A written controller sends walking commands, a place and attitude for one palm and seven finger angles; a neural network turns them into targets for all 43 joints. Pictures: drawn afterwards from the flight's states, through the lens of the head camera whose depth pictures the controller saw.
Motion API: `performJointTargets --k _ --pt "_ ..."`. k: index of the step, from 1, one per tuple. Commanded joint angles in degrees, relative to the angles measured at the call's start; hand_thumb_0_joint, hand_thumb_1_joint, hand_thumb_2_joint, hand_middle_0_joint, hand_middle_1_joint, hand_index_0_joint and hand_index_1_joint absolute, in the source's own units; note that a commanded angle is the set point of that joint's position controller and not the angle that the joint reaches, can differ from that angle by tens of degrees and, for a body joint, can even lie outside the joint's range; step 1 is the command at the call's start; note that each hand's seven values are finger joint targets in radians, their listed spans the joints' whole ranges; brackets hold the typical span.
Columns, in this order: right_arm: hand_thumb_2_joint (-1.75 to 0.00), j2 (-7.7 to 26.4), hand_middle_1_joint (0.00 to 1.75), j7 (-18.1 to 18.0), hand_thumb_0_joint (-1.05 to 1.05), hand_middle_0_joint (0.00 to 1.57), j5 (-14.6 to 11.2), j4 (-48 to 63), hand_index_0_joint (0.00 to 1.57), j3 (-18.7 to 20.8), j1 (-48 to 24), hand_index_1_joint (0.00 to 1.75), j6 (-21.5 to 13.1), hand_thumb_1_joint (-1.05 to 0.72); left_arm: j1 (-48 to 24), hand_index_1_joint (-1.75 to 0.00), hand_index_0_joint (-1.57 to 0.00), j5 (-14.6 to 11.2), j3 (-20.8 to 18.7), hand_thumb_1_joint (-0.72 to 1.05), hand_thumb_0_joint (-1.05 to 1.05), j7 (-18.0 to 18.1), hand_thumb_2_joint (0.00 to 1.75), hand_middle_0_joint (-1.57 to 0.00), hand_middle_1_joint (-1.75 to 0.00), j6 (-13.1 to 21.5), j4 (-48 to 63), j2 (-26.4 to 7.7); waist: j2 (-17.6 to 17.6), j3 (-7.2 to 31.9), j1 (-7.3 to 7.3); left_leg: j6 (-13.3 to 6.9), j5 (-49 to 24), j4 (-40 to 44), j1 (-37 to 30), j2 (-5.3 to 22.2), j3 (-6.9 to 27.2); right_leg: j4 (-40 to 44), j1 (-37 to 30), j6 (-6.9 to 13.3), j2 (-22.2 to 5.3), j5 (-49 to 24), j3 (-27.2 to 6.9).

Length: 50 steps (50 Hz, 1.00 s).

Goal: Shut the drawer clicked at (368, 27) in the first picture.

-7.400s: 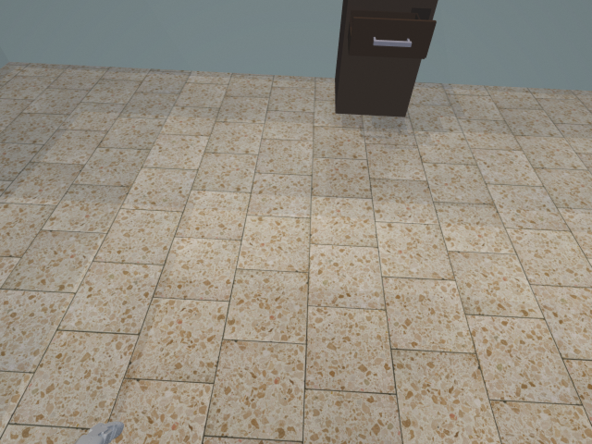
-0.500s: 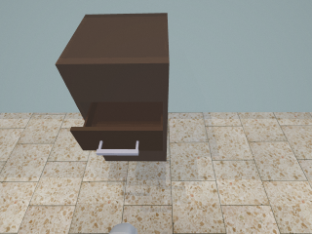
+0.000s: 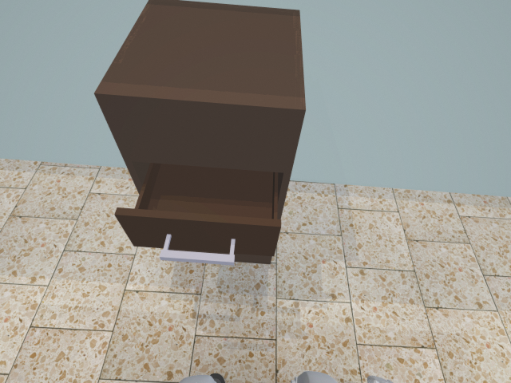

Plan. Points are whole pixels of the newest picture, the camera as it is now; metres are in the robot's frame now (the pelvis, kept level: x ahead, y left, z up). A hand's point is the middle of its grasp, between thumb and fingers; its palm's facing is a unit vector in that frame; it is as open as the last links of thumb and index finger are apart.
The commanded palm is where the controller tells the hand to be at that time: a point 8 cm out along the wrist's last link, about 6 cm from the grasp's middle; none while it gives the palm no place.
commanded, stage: come to a stop and stand still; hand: left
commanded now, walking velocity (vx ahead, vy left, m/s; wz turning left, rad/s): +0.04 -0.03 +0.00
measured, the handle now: (199, 249) +0.42 +0.17 -0.25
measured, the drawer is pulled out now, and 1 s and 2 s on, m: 0.16 0.16 0.16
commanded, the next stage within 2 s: look again from close up in 0.76 s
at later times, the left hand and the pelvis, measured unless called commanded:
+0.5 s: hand out of the picture +0.00 +0.09 -0.17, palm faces +0.06 -0.97 -0.23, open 7.2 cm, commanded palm none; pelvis -0.04 -0.09 +0.00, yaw +1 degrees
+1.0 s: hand out of the picture -0.07 +0.08 -0.17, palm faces +0.06 -0.98 -0.19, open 7.4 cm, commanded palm none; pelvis -0.06 -0.08 +0.00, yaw +1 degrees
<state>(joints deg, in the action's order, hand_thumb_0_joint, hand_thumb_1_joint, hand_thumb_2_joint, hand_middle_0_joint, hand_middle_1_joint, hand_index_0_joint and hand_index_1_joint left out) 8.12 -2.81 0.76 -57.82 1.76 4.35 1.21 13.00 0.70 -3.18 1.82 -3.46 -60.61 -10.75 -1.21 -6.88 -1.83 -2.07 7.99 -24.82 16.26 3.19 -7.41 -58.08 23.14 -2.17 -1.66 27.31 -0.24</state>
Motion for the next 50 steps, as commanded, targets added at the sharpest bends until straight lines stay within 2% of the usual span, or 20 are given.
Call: performJointTargets --k 1,4,6,7,8,9,10,12,16,19,22,25,27,33,42,43,44,46,47,50 --pt "-0.90 11.2 0.30 0.1 0.00 0.20 0.4 1.9 0.20 3.3 4.6 0.30 -0.1 -0.90 5.1 -0.30 -0.20 0.4 -0.9 0.90 0.00 -0.2 0.90 -0.20 -0.30 0.0 3.1 -3.0 10.4 12.2 1.78 -7.6 -14.3 7.2 -8.7 15.0 10.9 3.4 -0.3 -0.3 -1.1 -0.9 0.1" --pt "-0.90 11.4 0.30 0.8 0.00 0.20 0.8 1.6 0.20 3.5 4.2 0.30 0.3 -0.90 4.5 -0.30 -0.20 0.3 -0.3 0.90 0.00 -0.3 0.90 -0.20 -0.30 0.6 3.5 -2.5 14.1 9.9 2.24 -6.4 1.3 9.2 -4.2 14.3 13.0 15.5 -5.8 0.9 -1.1 -0.6 2.2" --pt "-0.90 11.5 0.30 1.2 0.00 0.20 0.6 1.4 0.20 3.4 4.2 0.30 0.5 -0.90 7.2 -0.30 -0.20 0.3 -0.2 0.90 0.00 -0.3 0.90 -0.20 -0.30 1.1 2.2 -2.7 12.3 8.6 0.63 -4.2 9.0 7.9 0.8 12.1 12.1 25.9 -12.6 1.3 0.0 -7.2 3.8" --pt "-0.90 10.7 0.30 1.4 0.00 0.20 0.4 1.3 0.20 3.5 4.6 0.30 0.7 -0.90 9.4 -0.30 -0.20 0.5 -0.2 0.90 0.00 -0.3 0.90 -0.20 -0.30 1.5 1.3 -3.5 9.1 8.7 -0.07 -2.0 12.3 5.1 3.3 9.5 10.1 33.0 -16.6 1.4 -0.2 -12.3 3.9" --pt "-0.90 7.9 0.30 1.6 0.00 0.20 -0.1 1.2 0.20 3.1 6.4 0.30 1.0 -0.90 9.0 -0.30 -0.20 1.1 -0.3 0.90 0.00 0.0 0.90 -0.20 -0.30 2.0 1.5 -6.1 0.0 7.3 0.49 0.9 15.5 -1.9 6.2 4.5 6.6 40.6 -16.6 2.7 -4.6 -10.9 -2.2" --pt "-0.90 4.3 0.30 2.0 0.00 0.20 -0.5 2.5 0.20 2.1 6.3 0.30 1.3 -0.90 5.6 -0.30 -0.20 1.3 -0.4 0.90 0.00 0.1 0.90 -0.20 -0.30 2.5 2.8 -10.1 -12.6 4.4 1.77 3.8 18.4 -8.9 7.9 -0.3 3.0 47.4 -9.3 6.6 -14.6 -4.4 -15.2" --pt "-0.90 5.3 0.30 2.3 0.00 0.20 -0.2 3.2 0.20 2.0 4.4 0.30 1.6 -0.90 1.4 -0.30 -0.20 0.9 -0.2 0.90 0.00 0.1 0.90 -0.20 -0.30 2.6 4.3 -11.4 -11.7 2.5 1.29 3.3 19.8 -14.1 4.1 -0.1 5.2 50.5 -1.1 9.6 -17.6 0.0 -16.3" --pt "-0.90 5.8 0.30 2.4 0.00 0.20 0.3 1.8 0.20 2.2 5.4 0.30 2.1 -0.90 -3.0 -0.30 -0.20 0.7 -0.3 0.90 0.00 0.3 0.90 -0.20 -0.30 2.7 4.9 -10.0 -13.5 0.3 2.21 2.4 16.9 -19.5 3.2 0.1 7.6 50.9 3.1 9.9 -14.1 5.2 -14.2" --pt "-0.90 4.5 0.30 2.1 0.00 0.20 -0.1 -2.0 0.20 1.3 10.8 0.30 0.7 -0.90 -2.3 -0.30 -0.20 0.3 0.4 0.90 0.00 0.1 0.90 -0.20 -0.30 3.5 3.4 -6.9 -7.2 1.9 3.19 2.8 12.6 -17.3 2.6 -0.5 6.4 43.6 -6.4 9.3 -9.5 -16.9 -5.2" --pt "-0.90 4.1 0.30 1.3 0.00 0.20 -0.2 -2.9 0.20 0.5 11.3 0.30 -0.1 -0.90 1.5 -0.30 -0.20 -0.1 0.6 0.90 0.00 0.1 0.90 -0.20 -0.30 4.1 1.2 -6.4 -5.5 5.0 1.88 3.5 10.5 -5.4 -1.2 -0.5 6.3 39.9 -12.5 9.4 -9.8 -26.7 -5.8" --pt "-0.90 5.1 0.30 0.6 0.00 0.20 0.0 -5.2 0.20 -0.3 13.9 0.30 -1.6 -0.90 2.7 -0.30 -0.20 -1.0 1.2 0.90 0.00 0.2 0.90 -0.20 -0.30 4.5 -0.3 -4.3 1.9 8.2 1.64 2.2 -8.1 3.5 -8.7 3.0 10.7 36.4 -13.6 5.3 -5.8 -29.6 -3.8" --pt "-0.90 5.6 0.30 0.1 0.00 0.20 0.0 -6.3 0.20 -0.4 13.7 0.30 -1.7 -0.90 2.3 -0.30 -0.20 -0.9 1.1 0.90 0.00 0.3 0.90 -0.20 -0.30 4.4 -1.1 -4.3 0.5 8.1 1.04 2.3 -7.2 2.5 -8.2 3.7 9.7 38.0 -15.5 3.7 -4.7 -29.8 -3.6" --pt "-0.90 4.8 0.30 0.2 0.00 0.20 -0.1 -6.9 0.20 -0.7 13.5 0.30 -1.3 -0.90 1.7 -0.30 -0.20 -1.0 1.2 0.90 0.00 0.3 0.90 -0.20 -0.30 4.2 -1.9 -4.8 4.4 7.4 1.12 2.6 -3.6 4.2 -6.9 3.4 9.1 38.5 -16.8 4.0 -5.0 -26.5 -3.1" --pt "-0.90 4.0 0.30 0.5 0.00 0.20 0.2 -7.1 0.20 -0.8 15.0 0.30 -0.6 -0.90 1.9 -0.30 -0.20 -0.6 1.3 0.90 0.00 0.2 0.90 -0.20 -0.30 3.9 -2.7 -4.4 0.1 1.0 1.79 2.7 5.1 5.6 -5.3 1.8 8.3 45.0 -11.6 4.0 -4.8 -9.0 -5.3" --pt "-0.90 3.6 0.30 0.5 0.00 0.20 0.2 -6.9 0.20 -0.9 16.9 0.30 -1.0 -0.90 4.3 -0.30 -0.20 -0.4 1.3 0.90 0.00 0.2 0.90 -0.20 -0.30 4.3 -3.1 -3.3 -0.6 1.6 2.09 2.3 4.5 5.9 -6.0 1.7 8.3 45.5 -10.5 4.0 -4.6 -7.9 -5.2" --pt "-0.90 6.1 0.30 1.3 0.00 0.20 -0.1 -3.5 0.20 -0.5 10.7 0.30 -2.7 -0.90 11.4 -0.30 -0.20 0.7 1.3 0.90 0.00 2.7 0.90 -0.20 -0.30 6.8 -4.2 -4.6 -5.9 2.3 -0.96 3.8 8.9 -9.0 2.1 0.7 4.0 41.2 -17.0 -2.0 -9.3 -49.3 -9.2" --pt "-0.90 3.2 0.30 1.2 0.00 0.20 -0.3 -0.7 0.20 -0.7 15.2 0.30 -2.0 -0.90 10.9 -0.30 -0.20 0.7 0.8 0.90 0.00 2.5 0.90 -0.20 -0.30 7.3 -1.8 -6.9 -3.3 10.0 2.27 2.5 14.1 -13.6 2.0 -0.1 9.2 38.4 -20.9 0.5 -14.0 -53.8 -11.3" --pt "-0.90 2.1 0.30 1.5 0.00 0.20 -0.4 -0.9 0.20 -0.9 14.8 0.30 -1.3 -0.90 6.7 -0.30 -0.20 0.5 1.4 0.90 0.00 1.6 0.90 -0.20 -0.30 6.9 -0.9 -6.1 0.9 9.5 3.02 2.1 14.7 -13.2 -1.2 0.6 7.0 40.4 -14.9 8.6 -13.1 -34.1 -8.6" --pt "-0.90 1.8 0.30 1.7 0.00 0.20 -0.3 -0.7 0.20 -1.0 16.4 0.30 -1.5 -0.90 5.5 -0.30 -0.20 0.7 1.3 0.90 0.00 1.3 0.90 -0.20 -0.30 6.6 0.3 -5.6 -0.5 9.0 3.62 2.3 13.2 -10.6 -2.4 -0.7 6.0 40.7 -12.7 9.7 -11.3 -26.2 -6.5" --pt "-0.90 2.1 0.30 1.7 0.00 0.20 0.1 -1.4 0.20 -1.4 19.4 0.30 -2.2 -0.90 4.4 -0.30 -0.20 0.3 1.8 0.90 0.00 0.8 0.90 -0.20 -0.30 5.7 0.4 -3.7 -1.4 4.1 4.31 1.8 6.6 -1.6 -6.7 -0.5 7.1 39.3 -5.2 7.6 -6.9 -9.0 -3.5"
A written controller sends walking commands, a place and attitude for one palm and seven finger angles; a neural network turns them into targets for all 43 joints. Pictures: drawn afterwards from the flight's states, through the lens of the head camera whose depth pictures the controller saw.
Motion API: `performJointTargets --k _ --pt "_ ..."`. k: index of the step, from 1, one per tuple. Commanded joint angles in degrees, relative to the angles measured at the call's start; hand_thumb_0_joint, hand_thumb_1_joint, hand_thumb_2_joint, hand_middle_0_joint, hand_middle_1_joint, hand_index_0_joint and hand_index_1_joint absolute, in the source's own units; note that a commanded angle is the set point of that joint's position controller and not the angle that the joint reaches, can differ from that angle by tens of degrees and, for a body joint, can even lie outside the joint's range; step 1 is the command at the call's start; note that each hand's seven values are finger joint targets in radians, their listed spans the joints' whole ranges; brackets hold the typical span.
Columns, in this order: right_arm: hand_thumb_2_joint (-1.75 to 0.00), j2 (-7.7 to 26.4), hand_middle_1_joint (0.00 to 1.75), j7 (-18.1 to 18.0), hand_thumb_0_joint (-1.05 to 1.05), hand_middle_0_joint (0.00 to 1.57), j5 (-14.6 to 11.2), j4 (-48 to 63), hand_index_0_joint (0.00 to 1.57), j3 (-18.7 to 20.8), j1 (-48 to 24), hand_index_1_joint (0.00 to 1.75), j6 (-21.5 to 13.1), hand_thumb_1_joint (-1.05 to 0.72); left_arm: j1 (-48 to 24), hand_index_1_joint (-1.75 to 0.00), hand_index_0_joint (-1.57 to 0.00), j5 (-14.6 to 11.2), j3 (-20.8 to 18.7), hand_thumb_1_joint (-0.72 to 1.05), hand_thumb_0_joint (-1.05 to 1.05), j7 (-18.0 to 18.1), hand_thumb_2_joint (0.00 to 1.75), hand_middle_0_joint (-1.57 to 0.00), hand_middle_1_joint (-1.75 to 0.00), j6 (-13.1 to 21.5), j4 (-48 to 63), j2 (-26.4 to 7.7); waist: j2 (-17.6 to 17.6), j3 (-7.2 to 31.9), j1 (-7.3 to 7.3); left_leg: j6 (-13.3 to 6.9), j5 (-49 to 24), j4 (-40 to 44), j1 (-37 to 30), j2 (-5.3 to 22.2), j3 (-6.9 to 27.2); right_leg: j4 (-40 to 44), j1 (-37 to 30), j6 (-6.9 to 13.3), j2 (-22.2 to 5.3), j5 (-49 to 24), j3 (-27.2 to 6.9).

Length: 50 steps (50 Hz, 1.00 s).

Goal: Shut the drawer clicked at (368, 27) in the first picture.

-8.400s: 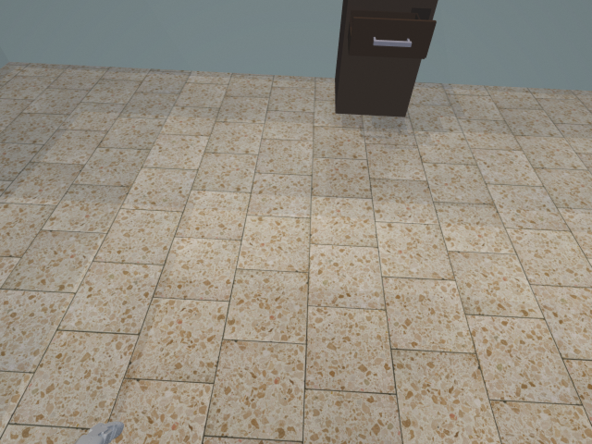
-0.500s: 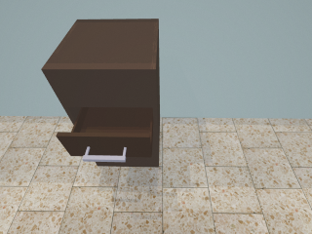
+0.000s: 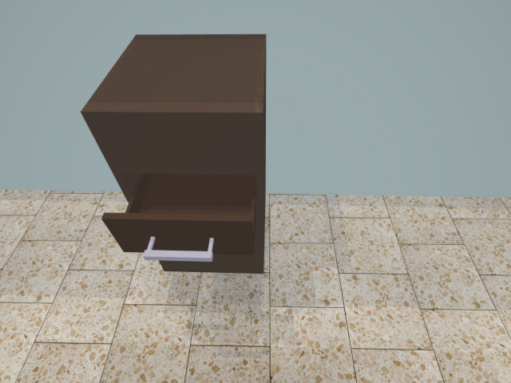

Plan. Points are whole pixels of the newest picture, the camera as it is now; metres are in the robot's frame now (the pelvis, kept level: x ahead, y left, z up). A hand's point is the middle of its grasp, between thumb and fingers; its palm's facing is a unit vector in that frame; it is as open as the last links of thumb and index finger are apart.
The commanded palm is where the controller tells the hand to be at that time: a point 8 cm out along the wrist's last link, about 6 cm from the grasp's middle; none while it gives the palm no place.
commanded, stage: look again from close up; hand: left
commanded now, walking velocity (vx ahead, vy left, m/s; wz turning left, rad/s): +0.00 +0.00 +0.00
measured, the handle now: (180, 248) +0.48 +0.24 -0.25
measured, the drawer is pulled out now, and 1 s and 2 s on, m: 0.16 0.16 0.16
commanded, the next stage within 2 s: come to a stop and stand still in 0.36 s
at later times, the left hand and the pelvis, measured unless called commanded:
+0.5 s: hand out of the picture +0.00 +0.20 -0.17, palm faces +0.04 -0.98 -0.18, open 7.4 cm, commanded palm none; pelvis +0.01 +0.04 +0.00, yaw +0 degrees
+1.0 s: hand out of the picture +0.01 +0.18 -0.17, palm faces +0.04 -0.98 -0.17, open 7.4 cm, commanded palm none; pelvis +0.03 +0.03 +0.00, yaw +0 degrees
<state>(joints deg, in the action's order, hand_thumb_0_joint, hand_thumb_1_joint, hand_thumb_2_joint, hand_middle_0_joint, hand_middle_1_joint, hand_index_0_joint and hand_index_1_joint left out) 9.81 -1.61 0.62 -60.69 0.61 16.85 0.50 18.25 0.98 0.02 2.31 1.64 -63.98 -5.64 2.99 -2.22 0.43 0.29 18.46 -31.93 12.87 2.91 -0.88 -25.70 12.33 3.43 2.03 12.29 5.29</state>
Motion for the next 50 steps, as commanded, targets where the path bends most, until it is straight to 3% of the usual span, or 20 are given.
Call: performJointTargets --k 1,2,3,5,9,10,14,18,21,25,30,33,50 --pt "-0.90 1.8 0.30 0.4 0.00 0.20 0.4 1.3 0.20 -0.3 7.1 0.30 -1.8 -0.90 -0.4 -0.30 -0.20 -0.3 -1.1 0.90 0.00 0.1 0.90 -0.20 -0.30 0.3 3.8 -7.7 -2.8 -2.6 1.55 -1.4 -5.0 7.2 -1.4 1.4 2.5 5.9 6.6 0.9 -8.9 8.6 -8.6" --pt "-0.90 2.7 0.30 0.3 0.00 0.20 0.6 1.6 0.20 -0.4 7.1 0.30 -1.9 -0.90 0.2 -0.30 -0.20 -0.5 -1.1 0.90 0.00 0.1 0.90 -0.20 -0.30 0.2 3.9 -7.0 -2.4 -3.4 1.01 -2.2 -5.2 9.2 1.7 3.5 4.2 4.9 5.0 0.2 -7.4 7.7 -7.9" --pt "-0.90 3.2 0.30 0.2 0.00 0.20 0.7 1.8 0.20 -0.6 6.4 0.30 -1.9 -0.90 0.5 -0.30 -0.20 -0.5 -1.0 0.90 0.00 0.0 0.90 -0.20 -0.30 0.0 3.9 -6.8 -2.1 -4.7 0.32 -2.4 -2.6 10.4 4.9 3.7 4.8 4.5 3.3 0.0 -7.0 7.7 -7.3" --pt "-0.90 3.4 0.30 0.2 0.00 0.20 0.6 2.2 0.20 -0.8 4.3 0.30 -2.1 -0.90 1.4 -0.30 -0.20 -0.2 -0.8 0.90 0.00 -0.2 0.90 -0.20 -0.30 -0.6 3.6 -7.2 4.3 -6.2 -0.67 -2.6 0.6 14.5 8.0 3.9 6.7 2.3 0.9 -0.5 -6.3 5.5 -6.1" --pt "-0.90 4.3 0.30 0.1 0.00 0.20 0.5 2.4 0.20 -0.9 4.3 0.30 -2.1 -0.90 2.9 -0.30 -0.20 -0.3 -0.4 0.90 0.00 -0.5 0.90 -0.20 -0.30 -0.7 3.1 -6.8 -1.2 -5.6 -1.23 -3.0 5.0 16.3 9.1 3.3 7.0 1.9 -1.2 -0.9 -6.5 3.8 -6.1" --pt "-0.90 4.3 0.30 0.1 0.00 0.20 0.6 2.2 0.20 -1.0 4.6 0.30 -2.2 -0.90 2.7 -0.30 -0.20 -0.2 -0.3 0.90 0.00 -0.5 0.90 -0.20 -0.30 -0.8 3.1 -6.8 -0.4 -5.3 -1.15 -3.1 4.3 17.2 8.5 3.6 7.5 1.4 -1.1 -1.0 -6.4 3.1 -5.6" --pt "-0.90 4.5 0.30 0.1 0.00 0.20 0.4 1.4 0.20 -1.1 5.1 0.30 -2.6 -0.90 3.0 -0.30 -0.20 -0.3 -0.3 0.90 0.00 -0.5 0.90 -0.20 -0.30 -0.6 3.3 -6.7 -3.1 -2.4 -1.23 -3.4 -0.4 16.1 5.7 3.4 6.7 1.4 -2.3 -1.4 -7.1 0.5 -5.8" --pt "-0.90 4.1 0.30 0.0 0.00 0.20 0.2 0.3 0.20 -1.3 5.5 0.30 -2.9 -0.90 3.0 -0.30 -0.20 -0.4 -0.2 0.90 0.00 -0.4 0.90 -0.20 -0.30 -0.4 2.8 -6.8 -3.1 -0.2 -1.12 -3.5 -8.3 14.1 2.4 3.1 5.4 1.6 -3.0 -1.7 -7.8 -2.6 -5.9" --pt "-0.90 3.9 0.30 -0.1 0.00 0.20 0.2 -0.6 0.20 -1.5 5.7 0.30 -2.9 -0.90 2.9 -0.30 -0.20 -0.4 -0.2 0.90 0.00 -0.3 0.90 -0.20 -0.30 -0.4 2.5 -6.8 -3.0 -0.9 -0.85 -3.3 -11.7 13.3 1.4 2.9 4.9 1.6 -2.7 -1.7 -7.9 -3.7 -5.9" --pt "-0.90 3.9 0.30 0.0 0.00 0.20 0.3 -1.5 0.20 -1.4 6.0 0.30 -2.5 -0.90 3.3 -0.30 -0.20 0.0 -0.2 0.90 0.00 -0.4 0.90 -0.20 -0.30 -0.6 1.7 -6.6 -2.1 -2.8 -0.76 -3.8 -2.4 14.7 2.0 3.0 5.4 1.1 -1.0 -1.3 -7.2 2.9 -5.1" --pt "-0.90 2.9 0.30 -0.4 0.00 0.20 0.0 -2.2 0.20 -1.6 5.4 0.30 -3.0 -0.90 4.4 -0.30 -0.20 -0.4 0.1 0.90 0.00 -0.1 0.90 -0.20 -0.30 -0.3 0.8 -6.3 -2.5 -2.6 -0.84 -3.3 -17.9 12.3 -0.9 2.6 3.8 2.0 -2.1 -1.7 -8.1 -8.0 -6.2" --pt "-0.90 3.0 0.30 -0.6 0.00 0.20 0.0 -2.6 0.20 -1.6 5.9 0.30 -3.0 -0.90 4.6 -0.30 -0.20 -0.4 0.0 0.90 0.00 0.1 0.90 -0.20 -0.30 -0.1 0.4 -6.3 -2.6 -1.0 -0.55 -2.9 -20.6 11.5 -2.7 2.7 3.2 1.9 -3.2 -1.7 -8.3 -10.0 -6.3" --pt "-0.90 2.4 0.30 -0.5 0.00 0.20 0.0 -3.4 0.20 -1.6 4.6 0.30 -2.6 -0.90 4.5 -0.30 -0.20 -0.3 0.0 0.90 0.00 0.2 0.90 -0.20 -0.30 -0.2 0.7 -6.2 -3.6 -2.4 -0.88 -2.6 -16.4 12.8 -2.8 2.6 3.2 4.0 -3.7 -1.4 -8.6 -9.0 -6.4"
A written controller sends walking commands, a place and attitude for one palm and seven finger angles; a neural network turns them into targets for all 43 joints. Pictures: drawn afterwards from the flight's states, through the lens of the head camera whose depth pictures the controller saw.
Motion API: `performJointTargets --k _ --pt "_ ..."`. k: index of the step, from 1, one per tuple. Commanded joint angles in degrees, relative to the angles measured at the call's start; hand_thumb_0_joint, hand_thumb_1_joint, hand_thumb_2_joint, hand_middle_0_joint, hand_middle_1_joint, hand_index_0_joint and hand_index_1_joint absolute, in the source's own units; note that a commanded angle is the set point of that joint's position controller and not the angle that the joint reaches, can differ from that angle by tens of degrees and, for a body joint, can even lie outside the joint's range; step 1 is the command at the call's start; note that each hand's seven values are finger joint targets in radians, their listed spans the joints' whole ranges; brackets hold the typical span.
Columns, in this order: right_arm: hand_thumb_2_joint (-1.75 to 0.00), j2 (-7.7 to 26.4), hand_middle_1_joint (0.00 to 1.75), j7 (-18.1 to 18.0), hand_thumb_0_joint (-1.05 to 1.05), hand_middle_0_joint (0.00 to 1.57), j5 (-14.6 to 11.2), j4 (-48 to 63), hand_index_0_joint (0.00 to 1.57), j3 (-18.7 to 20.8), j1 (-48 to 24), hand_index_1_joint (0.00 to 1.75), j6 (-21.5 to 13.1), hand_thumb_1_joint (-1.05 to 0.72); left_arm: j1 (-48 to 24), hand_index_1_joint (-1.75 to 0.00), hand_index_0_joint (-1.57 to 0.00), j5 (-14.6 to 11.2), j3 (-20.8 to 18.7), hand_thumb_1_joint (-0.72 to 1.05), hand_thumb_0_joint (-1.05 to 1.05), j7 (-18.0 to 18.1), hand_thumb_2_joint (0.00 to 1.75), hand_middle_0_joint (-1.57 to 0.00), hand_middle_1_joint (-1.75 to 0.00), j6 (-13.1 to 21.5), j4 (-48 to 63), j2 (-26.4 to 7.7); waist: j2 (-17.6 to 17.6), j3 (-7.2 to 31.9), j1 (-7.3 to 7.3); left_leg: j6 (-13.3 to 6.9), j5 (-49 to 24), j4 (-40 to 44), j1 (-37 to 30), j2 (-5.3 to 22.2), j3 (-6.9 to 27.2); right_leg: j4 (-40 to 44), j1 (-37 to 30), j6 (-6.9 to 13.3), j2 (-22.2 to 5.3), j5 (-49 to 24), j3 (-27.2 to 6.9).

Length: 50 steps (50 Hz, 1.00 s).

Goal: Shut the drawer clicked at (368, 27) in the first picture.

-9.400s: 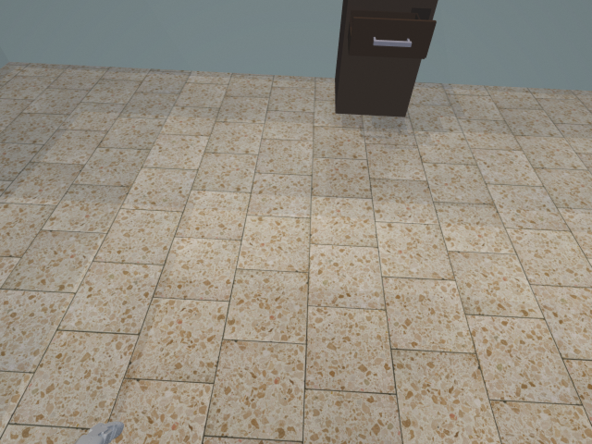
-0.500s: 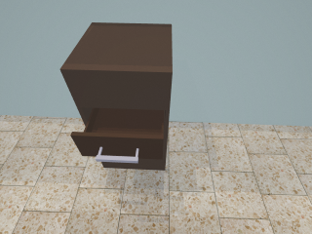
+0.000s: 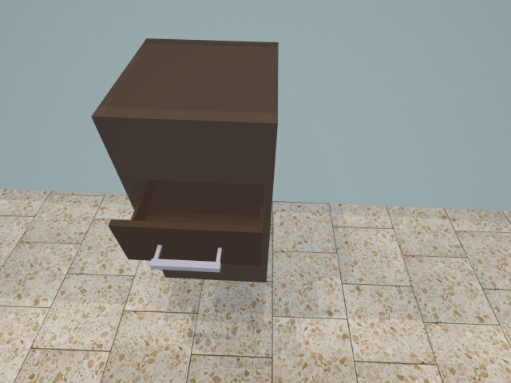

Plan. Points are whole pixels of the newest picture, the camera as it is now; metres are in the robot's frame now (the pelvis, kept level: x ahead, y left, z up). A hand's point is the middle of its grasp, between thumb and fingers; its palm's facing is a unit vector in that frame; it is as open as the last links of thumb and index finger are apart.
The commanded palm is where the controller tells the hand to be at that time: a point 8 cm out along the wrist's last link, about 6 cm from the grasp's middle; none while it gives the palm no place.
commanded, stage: come to a stop and stand still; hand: left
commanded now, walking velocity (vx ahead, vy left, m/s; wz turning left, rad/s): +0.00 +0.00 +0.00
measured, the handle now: (187, 258) +0.45 +0.21 -0.25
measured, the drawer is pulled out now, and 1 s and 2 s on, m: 0.16 0.16 0.16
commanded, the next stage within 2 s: look again from close up in 0.64 s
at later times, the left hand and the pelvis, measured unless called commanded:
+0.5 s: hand out of the picture -0.04 +0.18 -0.18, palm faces +0.03 -0.98 -0.19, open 7.4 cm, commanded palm none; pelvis -0.04 +0.01 +0.00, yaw +0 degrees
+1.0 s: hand out of the picture -0.05 +0.15 -0.18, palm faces +0.05 -0.99 -0.13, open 7.4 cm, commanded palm none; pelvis -0.03 +0.01 +0.00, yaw +0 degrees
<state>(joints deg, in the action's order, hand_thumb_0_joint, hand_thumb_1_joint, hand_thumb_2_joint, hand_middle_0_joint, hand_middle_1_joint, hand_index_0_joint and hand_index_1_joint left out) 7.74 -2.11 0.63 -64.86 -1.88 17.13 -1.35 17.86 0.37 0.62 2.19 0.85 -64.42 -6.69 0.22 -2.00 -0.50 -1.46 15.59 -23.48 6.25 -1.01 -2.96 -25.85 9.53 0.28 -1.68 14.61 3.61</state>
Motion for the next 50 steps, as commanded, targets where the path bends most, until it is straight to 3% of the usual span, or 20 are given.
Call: performJointTargets --k 1,3,4,5,6,8,10,13,17,19,22,24,27,32,40,45,50 --pt "-0.90 4.5 0.30 0.0 0.00 0.20 -0.1 0.9 0.20 0.9 4.4 0.30 -0.7 -0.90 4.9 -0.30 -0.20 0.3 -0.7 0.90 0.00 0.3 0.90 -0.20 -0.30 0.6 1.3 -5.1 -0.8 -2.6 0.13 -0.8 -13.3 4.2 4.0 6.5 5.2 4.3 -0.9 1.8 -5.0 -11.4 -4.8" --pt "-0.90 4.5 0.30 0.1 0.00 0.20 -0.1 0.8 0.20 0.8 4.4 0.30 -0.7 -0.90 4.9 -0.30 -0.20 0.2 -0.7 0.90 0.00 0.2 0.90 -0.20 -0.30 0.6 1.2 -5.2 -0.6 -2.5 0.12 -0.6 -12.3 4.5 4.0 6.4 5.1 4.6 -0.9 1.8 -5.0 -10.7 -5.0" --pt "-0.90 7.2 0.30 0.6 0.00 0.20 -0.7 4.9 0.20 1.8 -1.5 0.30 -1.3 -0.90 7.2 -0.30 -0.20 1.0 -0.9 0.90 0.00 2.4 0.90 -0.20 -0.30 2.2 -0.5 -8.3 -5.8 -3.9 -1.58 1.1 -18.2 -7.4 8.8 7.2 3.6 2.6 0.6 0.7 -7.7 -36.2 -7.1" --pt "-0.90 6.7 0.30 0.6 0.00 0.20 -0.6 7.1 0.20 1.6 0.3 0.30 -1.1 -0.90 6.3 -0.30 -0.20 0.9 -1.4 0.90 0.00 1.9 0.90 -0.20 -0.30 2.8 0.7 -10.4 -3.4 -0.2 1.21 1.8 -15.9 -6.0 8.3 5.1 2.3 -0.3 -4.5 2.1 -9.9 -50.7 -6.3" --pt "-0.90 3.9 0.30 0.5 0.00 0.20 -0.1 6.0 0.20 1.5 4.4 0.30 -1.0 -0.90 6.0 -0.30 -0.20 0.3 -1.0 0.90 0.00 1.5 0.90 -0.20 -0.30 2.8 1.8 -9.1 -2.4 4.4 1.86 0.7 -8.6 -3.7 6.2 4.1 2.9 -3.0 -6.4 2.9 -10.2 -48.4 -7.2" --pt "-0.90 4.6 0.30 0.4 0.00 0.20 -0.1 5.0 0.20 1.6 5.5 0.30 -0.7 -0.90 4.2 -0.30 -0.20 -0.1 -0.3 0.90 0.00 1.1 0.90 -0.20 -0.30 2.4 2.0 -7.6 -2.4 8.5 2.07 0.3 -10.2 -3.1 4.6 5.5 3.9 -2.1 -7.1 2.9 -8.3 -34.7 -5.8" --pt "-0.90 4.9 0.30 0.5 0.00 0.20 -0.1 5.4 0.20 1.5 3.8 0.30 -0.2 -0.90 2.5 -0.30 -0.20 0.0 -0.1 0.90 0.00 0.7 0.90 -0.20 -0.30 1.5 2.7 -7.3 -0.2 2.8 1.73 0.1 -8.7 -1.4 5.7 6.3 4.6 0.5 -1.8 2.8 -6.7 -18.4 -5.7" --pt "-0.90 5.6 0.30 0.9 0.00 0.20 0.1 5.9 0.20 1.6 2.8 0.30 0.4 -0.90 2.2 -0.30 -0.20 0.3 0.0 0.90 0.00 0.3 0.90 -0.20 -0.30 0.7 3.2 -6.9 0.4 -5.3 1.14 -0.3 0.4 1.8 10.3 5.8 6.1 4.8 4.2 2.7 -5.1 3.0 -6.4" --pt "-0.90 6.5 0.30 1.2 0.00 0.20 0.3 6.2 0.20 1.8 3.5 0.30 0.8 -0.90 2.5 -0.30 -0.20 0.5 -0.3 0.90 0.00 0.0 0.90 -0.20 -0.30 0.3 4.0 -7.4 0.3 -7.5 1.06 -0.8 8.1 4.7 13.2 5.5 7.4 5.7 6.2 2.4 -4.2 9.5 -6.6" --pt "-0.90 7.0 0.30 1.3 0.00 0.20 0.5 6.3 0.20 1.9 4.0 0.30 0.8 -0.90 2.8 -0.30 -0.20 0.6 -0.5 0.90 0.00 -0.1 0.90 -0.20 -0.30 0.2 4.5 -7.3 -0.5 -7.3 1.00 -1.0 9.6 5.5 14.0 5.4 7.9 5.4 6.1 2.3 -4.0 10.2 -6.6" --pt "-0.90 7.1 0.30 1.3 0.00 0.20 0.5 6.4 0.20 1.9 3.9 0.30 0.6 -0.90 3.5 -0.30 -0.20 0.7 -0.5 0.90 0.00 -0.1 0.90 -0.20 -0.30 0.1 4.9 -7.0 1.1 -5.7 0.45 -1.2 11.4 7.2 15.2 6.0 9.0 4.1 3.8 1.9 -3.5 7.6 -5.7" --pt "-0.90 7.1 0.30 1.3 0.00 0.20 0.4 6.3 0.20 1.9 4.1 0.30 0.5 -0.90 4.2 -0.30 -0.20 0.7 -0.6 0.90 0.00 -0.2 0.90 -0.20 -0.30 0.1 4.9 -6.7 -0.6 -5.1 0.30 -1.4 10.9 7.0 14.8 5.8 8.9 4.3 3.7 1.9 -3.8 7.6 -5.9" --pt "-0.90 6.9 0.30 1.2 0.00 0.20 0.4 5.7 0.20 1.8 4.8 0.30 0.4 -0.90 4.4 -0.30 -0.20 0.6 -0.6 0.90 0.00 -0.2 0.90 -0.20 -0.30 0.2 5.0 -6.3 -0.4 -4.8 0.29 -1.4 10.9 7.5 14.7 6.1 9.1 4.0 3.6 1.8 -3.7 6.7 -5.5" --pt "-0.90 6.2 0.30 1.2 0.00 0.20 0.2 4.6 0.20 1.6 5.6 0.30 0.1 -0.90 5.2 -0.30 -0.20 0.6 -0.6 0.90 0.00 -0.2 0.90 -0.20 -0.30 0.4 4.3 -5.6 -0.1 -4.1 0.16 -1.5 8.1 7.7 14.2 6.3 9.1 3.5 2.3 1.8 -3.9 2.8 -5.1" --pt "-0.90 4.8 0.30 0.9 0.00 0.20 -0.1 2.5 0.20 1.1 6.5 0.30 -0.3 -0.90 6.0 -0.30 -0.20 0.3 -0.3 0.90 0.00 0.1 0.90 -0.20 -0.30 0.9 2.5 -5.0 -0.6 -2.1 0.52 -1.2 -3.9 4.6 8.9 5.9 6.9 4.1 1.6 2.0 -4.7 -3.6 -5.4" --pt "-0.90 4.4 0.30 0.8 0.00 0.20 -0.2 1.8 0.20 1.0 6.0 0.30 -0.2 -0.90 6.1 -0.30 -0.20 0.3 -0.2 0.90 0.00 0.2 0.90 -0.20 -0.30 0.9 1.9 -4.7 -0.4 -4.1 0.39 -1.0 -3.2 4.8 9.4 5.8 6.7 4.8 2.2 1.8 -4.7 -3.1 -5.2" --pt "-0.90 4.1 0.30 0.7 0.00 0.20 -0.2 1.5 0.20 1.0 5.7 0.30 -0.3 -0.90 6.3 -0.30 -0.20 0.4 -0.3 0.90 0.00 0.3 0.90 -0.20 -0.30 0.9 1.8 -4.3 -0.2 -3.3 0.39 -0.9 -5.1 4.7 8.3 5.9 6.5 4.9 1.5 1.8 -4.8 -4.7 -5.1"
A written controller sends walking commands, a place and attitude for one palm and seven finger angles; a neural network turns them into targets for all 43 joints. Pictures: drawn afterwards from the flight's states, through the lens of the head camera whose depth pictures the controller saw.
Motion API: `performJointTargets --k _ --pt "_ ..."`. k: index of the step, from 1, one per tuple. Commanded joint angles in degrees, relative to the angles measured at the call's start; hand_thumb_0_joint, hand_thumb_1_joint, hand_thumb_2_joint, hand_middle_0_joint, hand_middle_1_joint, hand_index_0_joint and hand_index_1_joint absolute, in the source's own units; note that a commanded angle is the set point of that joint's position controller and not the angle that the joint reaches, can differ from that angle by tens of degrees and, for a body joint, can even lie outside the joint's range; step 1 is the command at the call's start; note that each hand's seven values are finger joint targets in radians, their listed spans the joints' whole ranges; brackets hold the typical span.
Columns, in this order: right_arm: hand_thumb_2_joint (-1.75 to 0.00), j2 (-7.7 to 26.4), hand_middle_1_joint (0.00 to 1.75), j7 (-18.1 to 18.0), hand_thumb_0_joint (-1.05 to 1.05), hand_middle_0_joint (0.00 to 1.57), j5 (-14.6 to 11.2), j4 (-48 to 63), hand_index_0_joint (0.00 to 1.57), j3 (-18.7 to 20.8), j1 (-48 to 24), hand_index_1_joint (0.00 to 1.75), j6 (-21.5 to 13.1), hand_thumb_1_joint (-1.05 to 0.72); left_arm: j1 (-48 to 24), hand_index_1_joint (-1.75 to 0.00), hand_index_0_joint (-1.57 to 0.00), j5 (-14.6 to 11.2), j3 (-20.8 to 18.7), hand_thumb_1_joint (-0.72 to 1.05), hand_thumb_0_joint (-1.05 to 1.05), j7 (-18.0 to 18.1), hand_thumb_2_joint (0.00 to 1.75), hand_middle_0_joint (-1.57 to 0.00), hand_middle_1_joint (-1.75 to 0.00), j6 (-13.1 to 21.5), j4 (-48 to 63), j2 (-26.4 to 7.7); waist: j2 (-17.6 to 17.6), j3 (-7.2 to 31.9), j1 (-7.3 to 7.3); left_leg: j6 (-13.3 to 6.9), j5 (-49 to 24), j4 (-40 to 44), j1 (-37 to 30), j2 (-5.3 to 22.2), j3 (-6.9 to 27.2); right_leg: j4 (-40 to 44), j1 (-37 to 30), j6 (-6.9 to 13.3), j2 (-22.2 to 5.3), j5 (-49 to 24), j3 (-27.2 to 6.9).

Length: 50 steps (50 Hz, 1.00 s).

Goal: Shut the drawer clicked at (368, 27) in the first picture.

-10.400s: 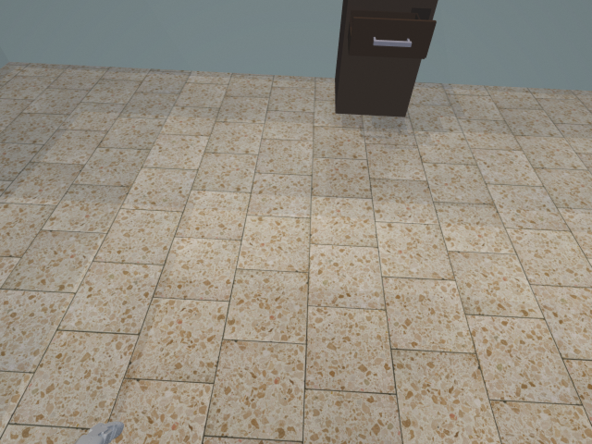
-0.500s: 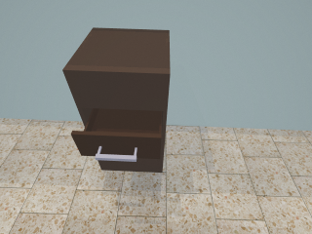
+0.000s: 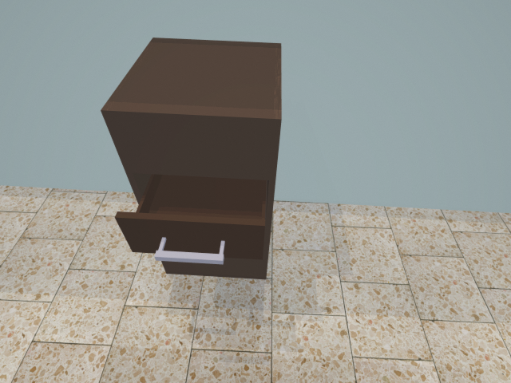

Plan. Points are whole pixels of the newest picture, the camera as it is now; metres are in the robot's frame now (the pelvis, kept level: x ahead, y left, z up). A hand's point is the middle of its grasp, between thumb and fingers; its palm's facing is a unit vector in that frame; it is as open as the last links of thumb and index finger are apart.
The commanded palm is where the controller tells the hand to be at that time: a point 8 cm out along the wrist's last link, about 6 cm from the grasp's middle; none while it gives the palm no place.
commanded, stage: look again from close up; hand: left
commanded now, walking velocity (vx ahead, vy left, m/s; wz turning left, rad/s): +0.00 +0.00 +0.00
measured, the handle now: (191, 250) +0.48 +0.20 -0.25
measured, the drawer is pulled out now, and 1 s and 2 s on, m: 0.16 0.16 0.16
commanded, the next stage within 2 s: shuffle to correct the standing spot in 0.24 s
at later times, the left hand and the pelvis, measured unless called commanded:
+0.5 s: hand out of the picture -0.02 +0.15 -0.18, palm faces +0.06 -0.99 -0.15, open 7.4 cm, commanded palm none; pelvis +0.01 -0.01 +0.00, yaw +0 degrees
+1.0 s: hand out of the picture +0.05 +0.18 -0.18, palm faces +0.06 -0.97 -0.21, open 7.3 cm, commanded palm none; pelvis +0.06 +0.01 +0.00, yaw +0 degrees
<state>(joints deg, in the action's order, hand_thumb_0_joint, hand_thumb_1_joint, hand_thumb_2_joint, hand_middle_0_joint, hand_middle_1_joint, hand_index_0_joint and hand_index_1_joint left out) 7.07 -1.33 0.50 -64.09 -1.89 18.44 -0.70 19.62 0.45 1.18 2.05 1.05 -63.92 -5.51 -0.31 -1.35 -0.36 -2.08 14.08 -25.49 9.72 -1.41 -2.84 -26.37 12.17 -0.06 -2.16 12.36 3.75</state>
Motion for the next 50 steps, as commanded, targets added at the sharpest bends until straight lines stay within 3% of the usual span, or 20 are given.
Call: performJointTargets --k 1,17,21,25,31,32,33,34,35,36,37,38,39,41,42,47,50 --pt "-0.90 4.7 0.30 -0.1 0.00 0.20 -0.1 0.8 0.20 1.0 4.3 0.30 -1.0 -0.90 4.6 -0.30 -0.20 0.3 -0.9 0.90 0.00 0.5 0.90 -0.20 -0.30 0.8 1.4 -5.3 -0.2 -3.4 0.19 -0.3 -4.7 6.3 4.6 6.2 6.3 5.2 -1.7 2.1 -4.5 -3.7 -5.2" --pt "-0.90 4.5 0.30 -0.2 0.00 0.20 -0.1 0.2 0.20 1.0 3.6 0.30 -0.8 -0.90 4.7 -0.30 -0.20 0.3 -1.0 0.90 0.00 0.6 0.90 -0.20 -0.30 0.7 1.6 -5.3 -0.3 -4.0 0.00 0.0 -4.7 7.2 3.8 6.3 6.2 6.2 -2.2 2.1 -4.4 -3.7 -5.0" --pt "-0.90 5.3 0.30 0.2 0.00 0.20 0.5 0.0 0.20 1.5 5.0 0.30 0.0 -0.90 4.9 -0.30 -0.20 0.9 -1.7 0.90 0.00 0.1 0.90 -0.20 -0.30 0.3 2.0 -6.1 -1.2 -6.0 0.04 -0.8 11.6 7.1 6.4 5.2 5.9 6.9 1.0 3.1 -4.0 14.2 -5.8" --pt "-0.90 4.8 0.30 0.4 0.00 0.20 0.8 0.7 0.20 1.8 5.5 0.30 0.3 -0.90 5.6 -0.30 -0.20 1.0 -2.4 0.90 0.00 -0.3 0.90 -0.20 -0.30 0.1 2.5 -7.1 -1.4 -9.4 -0.21 -1.2 15.8 5.1 10.0 3.9 5.1 8.2 3.8 4.5 -4.5 22.0 -8.2" --pt "-0.90 3.1 0.30 0.3 0.00 0.20 0.8 1.8 0.20 1.6 6.3 0.30 -0.8 -0.90 8.1 -0.30 -0.20 0.6 -3.6 0.90 0.00 -0.3 0.90 -0.20 -0.30 0.7 2.6 -8.3 -5.5 -7.7 -0.63 -0.7 7.6 -3.7 11.8 1.6 0.6 9.9 0.3 8.2 -9.2 19.5 -13.1" --pt "-0.90 2.8 0.30 0.2 0.00 0.20 0.7 1.7 0.20 1.3 7.0 0.30 -1.1 -0.90 7.5 -0.30 -0.20 0.6 -3.6 0.90 0.00 -0.2 0.90 -0.20 -0.30 0.7 2.8 -8.0 -5.4 -6.7 0.04 -0.7 5.1 -2.4 9.7 2.0 0.9 8.3 0.5 8.3 -9.1 14.1 -12.1" --pt "-0.90 2.7 0.30 0.1 0.00 0.20 0.7 1.0 0.20 1.0 8.1 0.30 -1.5 -0.90 6.4 -0.30 -0.20 0.5 -3.3 0.90 0.00 -0.1 0.90 -0.20 -0.30 0.8 2.9 -7.1 -2.7 -5.6 0.80 -0.7 0.0 0.8 6.1 2.9 2.1 4.7 1.1 7.3 -7.3 5.8 -8.9" --pt "-0.90 3.5 0.30 -0.1 0.00 0.20 0.5 -0.2 0.20 0.9 10.0 0.30 -2.1 -0.90 5.6 -0.30 -0.20 0.6 -2.7 0.90 0.00 -0.1 0.90 -0.20 -0.30 0.8 2.8 -5.4 2.2 -4.3 1.22 -1.3 -10.7 2.9 1.5 5.8 5.1 -1.1 2.0 5.4 -3.9 -2.6 -4.0" --pt "-0.90 5.1 0.30 -0.6 0.00 0.20 0.5 -1.5 0.20 1.1 12.0 0.30 -2.5 -0.90 5.3 -0.30 -0.20 0.5 -2.0 0.90 0.00 0.1 0.90 -0.20 -0.30 0.9 2.8 -3.8 8.7 -2.0 1.27 -2.8 -26.8 3.2 -2.3 9.9 8.5 -5.3 2.5 3.4 -1.2 -4.2 -0.3" --pt "-0.90 5.8 0.30 -1.2 0.00 0.20 0.3 -1.9 0.20 1.0 12.2 0.30 -2.5 -0.90 5.8 -0.30 -0.20 0.4 -1.5 0.90 0.00 0.5 0.90 -0.20 -0.30 0.9 2.4 -2.8 11.0 -1.2 0.74 -3.9 -44.4 2.8 -4.2 12.3 9.9 -5.9 2.0 2.1 -0.4 -1.9 0.9" --pt "-0.90 5.7 0.30 -1.8 0.00 0.20 0.0 -1.7 0.20 0.7 10.9 0.30 -2.4 -0.90 6.7 -0.30 -0.20 0.1 -1.4 0.90 0.00 0.8 0.90 -0.20 -0.30 0.8 1.9 -2.7 11.1 -1.0 -0.11 -4.2 -58.4 1.2 -6.7 12.8 9.6 -4.7 1.8 1.7 -0.7 0.1 0.0" --pt "-0.90 5.7 0.30 -2.0 0.00 0.20 -0.2 -1.2 0.20 0.8 9.4 0.30 -2.3 -0.90 7.5 -0.30 -0.20 -0.3 -1.4 0.90 0.00 1.0 0.90 -0.20 -0.30 0.7 1.3 -3.2 8.7 -0.5 -0.69 -3.6 -63.2 -0.5 -7.6 12.2 8.7 -2.5 0.1 1.7 -1.4 -2.6 -0.8" --pt "-0.90 6.0 0.30 -2.2 0.00 0.20 -0.4 -0.3 0.20 1.0 8.5 0.30 -2.2 -0.90 8.2 -0.30 -0.20 -0.4 -1.7 0.90 0.00 1.0 0.90 -0.20 -0.30 0.7 0.9 -3.8 6.1 0.2 -0.93 -2.4 -62.6 -1.9 -7.2 10.7 7.4 -1.0 -2.5 1.8 -2.0 -10.8 -1.3" --pt "-0.90 6.0 0.30 -2.3 0.00 0.20 -0.6 0.6 0.20 1.5 8.0 0.30 -1.9 -0.90 8.0 -0.30 -0.20 -0.4 -1.9 0.90 0.00 1.2 0.90 -0.20 -0.30 0.6 0.9 -5.2 2.1 0.3 -0.44 -0.5 -53.4 -1.5 -5.3 8.6 5.9 -1.9 -5.3 2.0 -3.6 -24.4 -2.5" --pt "-0.90 5.9 0.30 -2.3 0.00 0.20 -0.6 0.8 0.20 1.6 7.8 0.30 -1.7 -0.90 7.1 -0.30 -0.20 -0.5 -2.0 0.90 0.00 1.3 0.90 -0.20 -0.30 0.4 1.3 -5.6 2.0 -0.1 -0.15 -0.3 -50.3 -0.5 -5.0 8.3 5.8 -2.4 -5.5 1.8 -4.2 -25.5 -2.5" --pt "-0.90 5.8 0.30 -2.1 0.00 0.20 -0.6 1.8 0.20 2.5 5.0 0.30 -1.0 -0.90 4.5 -0.30 -0.20 -0.1 -2.6 0.90 0.00 1.4 0.90 -0.20 -0.30 -0.7 3.8 -5.5 1.0 -0.6 -0.29 -0.9 -42.3 2.0 -5.2 9.5 6.5 -1.4 -3.4 1.0 -3.6 -15.8 -3.0" --pt "-0.90 5.4 0.30 -1.9 0.00 0.20 -0.3 2.0 0.20 2.3 4.1 0.30 -0.9 -0.90 3.9 -0.30 -0.20 -0.1 -2.5 0.90 0.00 1.2 0.90 -0.20 -0.30 -0.7 4.0 -5.8 -0.8 -0.2 -0.06 -0.9 -36.4 2.7 -4.2 8.7 6.3 -0.9 -4.6 1.6 -3.9 -19.3 -4.0"
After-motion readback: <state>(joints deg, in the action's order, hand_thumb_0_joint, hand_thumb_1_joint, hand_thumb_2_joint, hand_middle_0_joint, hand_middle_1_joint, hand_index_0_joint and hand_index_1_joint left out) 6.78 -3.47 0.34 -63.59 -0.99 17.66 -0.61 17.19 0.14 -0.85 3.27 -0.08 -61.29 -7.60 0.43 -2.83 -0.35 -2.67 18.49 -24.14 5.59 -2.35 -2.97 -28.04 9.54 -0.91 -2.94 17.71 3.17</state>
